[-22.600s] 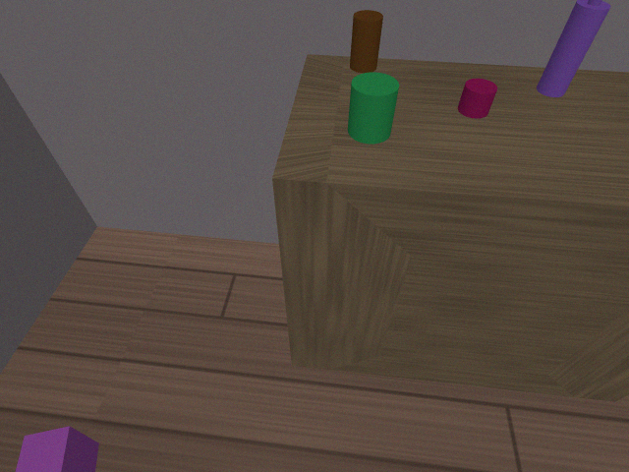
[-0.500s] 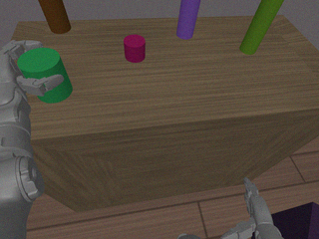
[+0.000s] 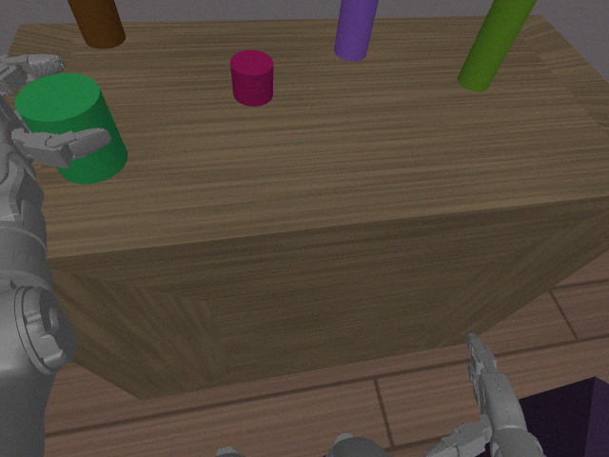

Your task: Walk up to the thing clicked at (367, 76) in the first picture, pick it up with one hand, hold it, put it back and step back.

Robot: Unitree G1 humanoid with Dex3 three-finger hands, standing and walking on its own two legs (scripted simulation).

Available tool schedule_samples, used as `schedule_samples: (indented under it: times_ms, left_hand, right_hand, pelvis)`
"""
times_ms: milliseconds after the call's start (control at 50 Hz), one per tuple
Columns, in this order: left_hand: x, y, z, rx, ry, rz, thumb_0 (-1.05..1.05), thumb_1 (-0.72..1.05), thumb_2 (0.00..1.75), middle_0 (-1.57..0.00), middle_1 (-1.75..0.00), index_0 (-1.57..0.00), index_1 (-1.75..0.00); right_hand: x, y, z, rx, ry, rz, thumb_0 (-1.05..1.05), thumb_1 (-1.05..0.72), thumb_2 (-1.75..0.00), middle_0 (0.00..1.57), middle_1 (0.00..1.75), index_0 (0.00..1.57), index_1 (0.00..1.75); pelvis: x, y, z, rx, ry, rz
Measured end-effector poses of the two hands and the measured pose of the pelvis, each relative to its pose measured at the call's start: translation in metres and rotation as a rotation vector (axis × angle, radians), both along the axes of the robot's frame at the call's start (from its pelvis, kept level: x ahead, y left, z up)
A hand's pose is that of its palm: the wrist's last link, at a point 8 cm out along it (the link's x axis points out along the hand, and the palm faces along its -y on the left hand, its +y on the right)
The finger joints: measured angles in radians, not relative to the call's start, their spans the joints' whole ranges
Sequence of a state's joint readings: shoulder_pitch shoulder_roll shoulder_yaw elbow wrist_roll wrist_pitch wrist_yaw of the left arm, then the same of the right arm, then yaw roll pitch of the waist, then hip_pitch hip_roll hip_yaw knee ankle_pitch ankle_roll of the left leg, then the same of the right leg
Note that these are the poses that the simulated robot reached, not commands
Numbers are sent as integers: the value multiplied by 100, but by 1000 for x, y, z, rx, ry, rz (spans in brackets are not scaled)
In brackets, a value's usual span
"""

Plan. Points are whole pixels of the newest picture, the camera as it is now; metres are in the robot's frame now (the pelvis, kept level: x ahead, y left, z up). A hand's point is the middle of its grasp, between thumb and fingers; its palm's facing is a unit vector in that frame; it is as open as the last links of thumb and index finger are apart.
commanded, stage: open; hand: left
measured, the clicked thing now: (77, 130) +0.51 +0.22 +0.13
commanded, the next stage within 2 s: withdraw in 0.20 s
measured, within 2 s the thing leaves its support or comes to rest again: neither
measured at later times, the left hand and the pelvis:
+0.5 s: hand (42, 102) +0.52 +0.24 +0.17, palm faces +0.24 -0.97 +0.03, open 17.0 cm; pelvis +0.01 +0.00 +0.00, yaw +0 degrees
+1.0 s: hand out of the picture +0.46 +0.36 +0.23, palm faces +0.44 -0.88 -0.18, open 17.6 cm; pelvis +0.01 +0.00 +0.02, yaw +1 degrees
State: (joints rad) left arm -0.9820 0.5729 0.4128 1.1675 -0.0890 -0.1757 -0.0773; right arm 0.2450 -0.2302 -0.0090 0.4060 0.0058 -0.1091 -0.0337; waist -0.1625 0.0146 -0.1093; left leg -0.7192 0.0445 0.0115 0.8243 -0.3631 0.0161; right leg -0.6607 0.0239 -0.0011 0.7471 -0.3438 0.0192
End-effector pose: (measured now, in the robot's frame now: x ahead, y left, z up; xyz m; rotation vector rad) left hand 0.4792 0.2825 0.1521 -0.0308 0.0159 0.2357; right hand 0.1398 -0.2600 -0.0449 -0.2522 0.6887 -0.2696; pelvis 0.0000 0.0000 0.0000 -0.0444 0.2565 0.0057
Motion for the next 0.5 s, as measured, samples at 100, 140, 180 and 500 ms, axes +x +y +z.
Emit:
schedule_samples:
  times_ms: [100, 140, 180, 500]
  left_hand:
    - [4, 1, 6, 9, -29, -10, -1, -60, 57, -66, -73, -69, -71]
    - [5, 1, 7, 7, -26, -12, -1, -61, 49, -62, -66, -65, -65]
    - [5, 2, 7, 5, -18, -12, 0, -61, 43, -58, -60, -61, -59]
    - [4, 9, 13, 4, -25, 7, -1, -61, 12, -19, -18, -21, -18]
  right_hand:
    - [3, 0, 1, -8, 5, 6, -1, 51, -5, 6, 5, 5, 5]
    - [5, 2, 0, -3, 5, 10, -1, 51, -5, 6, 5, 5, 5]
    - [6, 4, 0, 5, 4, 15, -1, 51, -5, 6, 5, 5, 5]
    - [14, 2, 13, -4, -37, 20, -1, 52, -5, 6, 5, 5, 5]
  pelvis:
    - [1, 0, -1, -1, 10, 1]
    - [2, 0, -2, -2, 14, 1]
    - [4, 0, -2, -3, 17, 0]
    - [9, 0, -1, 1, 2, 1]
